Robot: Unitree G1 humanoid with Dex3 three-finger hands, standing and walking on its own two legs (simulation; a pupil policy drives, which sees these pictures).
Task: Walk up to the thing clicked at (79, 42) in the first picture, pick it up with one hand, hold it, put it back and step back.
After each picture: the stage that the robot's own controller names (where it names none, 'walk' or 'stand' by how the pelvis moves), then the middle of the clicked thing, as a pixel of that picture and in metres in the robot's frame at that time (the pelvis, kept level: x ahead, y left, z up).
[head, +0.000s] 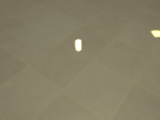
stand; (78, 45) +1.43 +0.08 -0.72
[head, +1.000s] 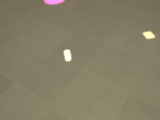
walk; (67, 55) +1.29 +0.29 -0.71
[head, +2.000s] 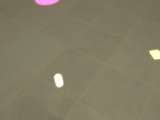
walk; (58, 80) +0.84 +0.30 -0.71
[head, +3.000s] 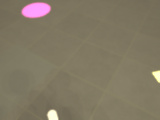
walk; (52, 117) +0.51 +0.24 -0.70
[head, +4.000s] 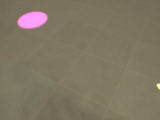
stand; out of the picture +0.35 +0.24 -0.71
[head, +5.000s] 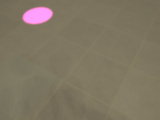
stand; out of the picture +0.35 +0.22 -0.72
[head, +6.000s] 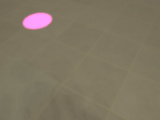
stand; out of the picture +0.36 +0.23 -0.73
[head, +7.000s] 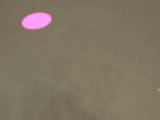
stand; out of the picture +0.35 +0.23 -0.73
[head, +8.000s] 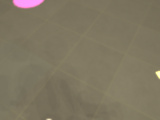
go down; out of the picture +0.37 +0.23 -0.70
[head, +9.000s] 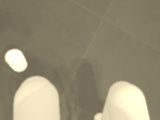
go down; (17, 61) +0.42 +0.29 -0.28
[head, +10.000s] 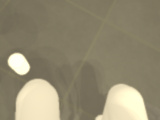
close in; (19, 64) +0.41 +0.30 -0.30
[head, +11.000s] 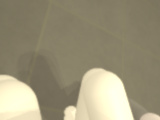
close in; out of the picture +0.37 +0.33 -0.21
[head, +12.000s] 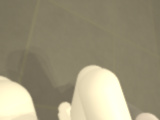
close; out of the picture +0.37 +0.34 -0.21
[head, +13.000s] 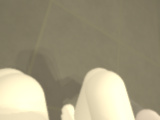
lift; out of the picture +0.32 +0.31 -0.21
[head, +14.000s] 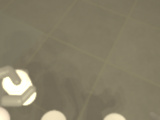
lift; (21, 88) +0.32 +0.21 +0.00
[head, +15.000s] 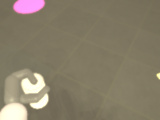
hold; (36, 91) +0.33 +0.18 +0.00
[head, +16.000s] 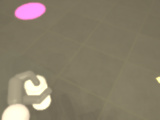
hold; (38, 93) +0.33 +0.17 +0.00
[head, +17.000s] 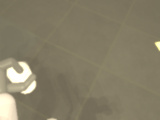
crouch; (22, 78) +0.38 +0.22 -0.06
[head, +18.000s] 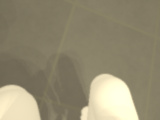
lower; out of the picture +0.44 +0.33 -0.13
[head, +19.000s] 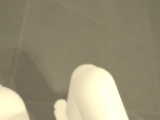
lower; out of the picture +0.39 +0.35 -0.22
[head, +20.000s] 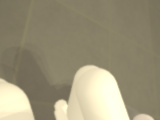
lower; out of the picture +0.39 +0.35 -0.22
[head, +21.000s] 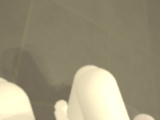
lower; out of the picture +0.38 +0.35 -0.22
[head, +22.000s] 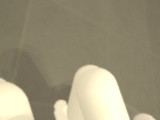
lower; out of the picture +0.38 +0.35 -0.22
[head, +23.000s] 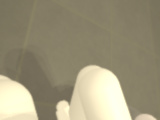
open; out of the picture +0.37 +0.33 -0.22
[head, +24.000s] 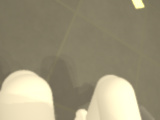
stand; out of the picture +0.39 +0.31 -0.24
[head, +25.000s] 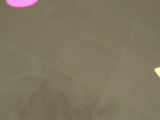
stand; out of the picture +0.37 +0.22 -0.62
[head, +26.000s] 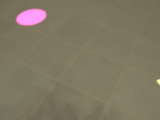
stand; out of the picture +0.37 +0.23 -0.67
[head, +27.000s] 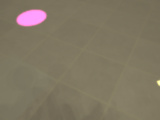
stand; out of the picture +0.37 +0.23 -0.67
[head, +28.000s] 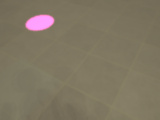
stand; out of the picture +0.39 +0.22 -0.72
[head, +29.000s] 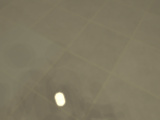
walk; (60, 99) +0.52 +0.19 -0.70
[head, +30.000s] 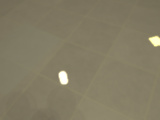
walk; (63, 77) +0.80 +0.25 -0.70
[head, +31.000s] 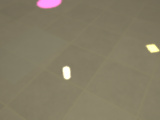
stand; (66, 72) +1.01 +0.21 -0.71
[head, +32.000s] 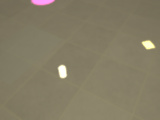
stand; (62, 71) +0.99 +0.23 -0.73
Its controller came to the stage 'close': yes
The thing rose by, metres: 0.71
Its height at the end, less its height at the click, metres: +0.00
